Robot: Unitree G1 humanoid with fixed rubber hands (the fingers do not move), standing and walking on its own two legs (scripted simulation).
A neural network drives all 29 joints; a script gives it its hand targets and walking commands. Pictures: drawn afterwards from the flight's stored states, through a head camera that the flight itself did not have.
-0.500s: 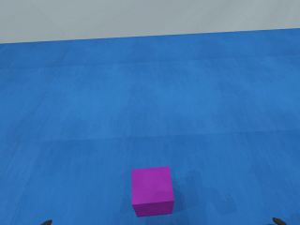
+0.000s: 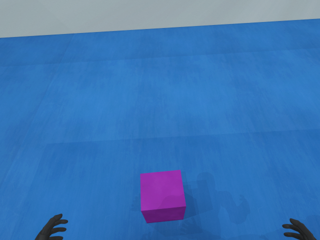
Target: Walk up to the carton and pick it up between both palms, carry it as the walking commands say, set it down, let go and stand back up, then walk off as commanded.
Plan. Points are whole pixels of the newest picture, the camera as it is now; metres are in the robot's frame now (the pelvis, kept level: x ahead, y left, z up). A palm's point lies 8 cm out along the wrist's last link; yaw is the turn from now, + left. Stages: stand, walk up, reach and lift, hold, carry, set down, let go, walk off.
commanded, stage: reach and lift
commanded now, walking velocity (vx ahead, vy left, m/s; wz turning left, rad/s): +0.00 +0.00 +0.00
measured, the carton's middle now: (162, 197) +0.41 +0.03 -0.63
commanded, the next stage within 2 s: none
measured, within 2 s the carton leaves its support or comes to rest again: neither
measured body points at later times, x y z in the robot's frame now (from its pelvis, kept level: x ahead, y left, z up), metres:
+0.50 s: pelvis +0.00 +0.00 -0.04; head +0.12 +0.01 +0.39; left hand +0.25 +0.29 -0.13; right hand +0.23 -0.28 -0.14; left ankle -0.01 +0.13 -0.73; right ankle +0.04 -0.14 -0.73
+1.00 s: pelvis -0.06 -0.01 -0.09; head +0.16 +0.01 +0.30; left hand +0.34 +0.26 -0.18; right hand +0.35 -0.22 -0.19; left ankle -0.01 +0.13 -0.73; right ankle +0.04 -0.14 -0.73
